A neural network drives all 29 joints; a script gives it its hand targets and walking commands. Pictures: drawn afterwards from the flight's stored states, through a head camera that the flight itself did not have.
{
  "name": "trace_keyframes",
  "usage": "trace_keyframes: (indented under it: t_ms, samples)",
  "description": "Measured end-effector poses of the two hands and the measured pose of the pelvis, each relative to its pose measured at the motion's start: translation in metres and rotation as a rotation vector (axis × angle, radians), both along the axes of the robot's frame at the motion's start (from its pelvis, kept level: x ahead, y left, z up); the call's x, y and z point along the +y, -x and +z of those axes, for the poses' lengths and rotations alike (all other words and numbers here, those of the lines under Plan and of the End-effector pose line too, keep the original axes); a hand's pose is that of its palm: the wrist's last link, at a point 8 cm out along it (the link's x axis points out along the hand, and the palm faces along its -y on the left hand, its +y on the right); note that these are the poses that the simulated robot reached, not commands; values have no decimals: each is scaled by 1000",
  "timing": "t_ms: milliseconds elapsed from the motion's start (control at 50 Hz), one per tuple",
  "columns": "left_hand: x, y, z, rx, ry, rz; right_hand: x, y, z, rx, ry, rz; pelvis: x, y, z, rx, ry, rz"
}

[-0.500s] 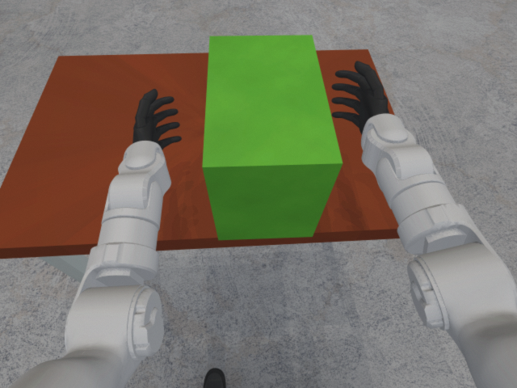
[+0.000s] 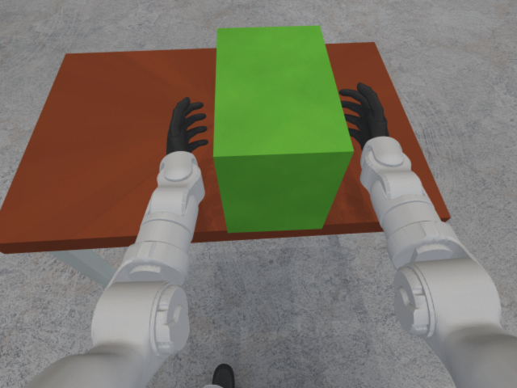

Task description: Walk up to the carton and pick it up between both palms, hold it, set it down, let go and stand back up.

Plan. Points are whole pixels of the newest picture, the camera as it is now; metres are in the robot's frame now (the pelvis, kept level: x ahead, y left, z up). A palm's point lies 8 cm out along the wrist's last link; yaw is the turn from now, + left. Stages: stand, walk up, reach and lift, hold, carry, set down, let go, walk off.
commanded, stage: reach and lift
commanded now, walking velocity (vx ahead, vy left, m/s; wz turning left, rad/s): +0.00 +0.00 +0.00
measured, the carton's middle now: (272, 133) +0.51 +0.03 +0.06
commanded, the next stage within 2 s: none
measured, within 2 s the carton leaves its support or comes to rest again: neither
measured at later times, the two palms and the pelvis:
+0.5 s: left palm (184, 153) +0.43 +0.16 +0.09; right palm (357, 149) +0.45 -0.10 +0.09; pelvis +0.02 +0.00 +0.01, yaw +0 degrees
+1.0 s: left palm (185, 156) +0.43 +0.16 +0.08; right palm (356, 152) +0.45 -0.10 +0.09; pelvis +0.03 -0.01 +0.01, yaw +0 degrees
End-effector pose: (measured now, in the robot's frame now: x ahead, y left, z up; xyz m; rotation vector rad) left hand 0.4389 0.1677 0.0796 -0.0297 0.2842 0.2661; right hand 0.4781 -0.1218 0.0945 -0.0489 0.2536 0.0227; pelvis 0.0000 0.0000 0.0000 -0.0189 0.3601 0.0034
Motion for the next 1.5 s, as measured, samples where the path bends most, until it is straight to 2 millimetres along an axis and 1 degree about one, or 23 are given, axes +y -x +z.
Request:
trace_keyframes:
  t_ms: [60,140,180,280,360,480,580,680,840,1260,1500]
  samples:
    - [-3,-2,5,10,5,-10,5,1,7,15,-1,11,1,0,1,-22,-4,-10]
    - [-6,-3,11,-7,18,-11,16,3,11,20,-7,26,2,-3,3,-42,-6,-13]
    - [-8,-2,11,-14,20,-13,21,4,11,20,-16,26,3,-4,4,-53,-5,-9]
    - [-8,3,9,-22,23,6,24,9,8,11,-36,1,4,-5,7,-97,-5,-3]
    - [-8,6,8,-26,5,3,25,15,4,-11,-42,-25,4,-9,9,-131,-9,0]
    - [-9,9,8,-18,-42,-5,24,23,-2,-33,-20,-21,0,-19,12,-172,-19,-5]
    - [-10,12,7,-12,-35,2,23,25,-4,-38,-11,-7,-6,-27,12,-201,-25,-11]
    - [-10,12,6,-16,-33,2,23,26,-5,-41,-23,-15,-11,-30,13,-222,-31,-7]
    - [-10,12,5,-22,-33,3,23,27,-7,-59,-34,-25,-13,-29,13,-231,-33,-10]
    - [-9,11,1,-27,-21,5,23,29,-8,-55,-35,-30,-5,-30,14,-222,-29,-23]
    - [-9,10,0,-19,-24,4,23,29,-8,-57,-32,-29,-3,-27,14,-207,-24,-37]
